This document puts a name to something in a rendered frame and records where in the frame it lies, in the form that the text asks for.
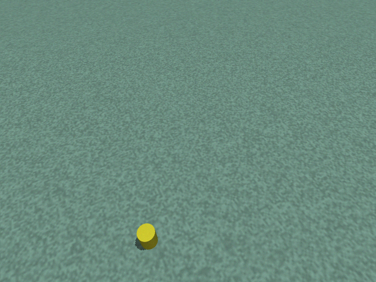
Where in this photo can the can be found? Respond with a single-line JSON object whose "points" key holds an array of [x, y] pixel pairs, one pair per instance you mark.
{"points": [[147, 236]]}

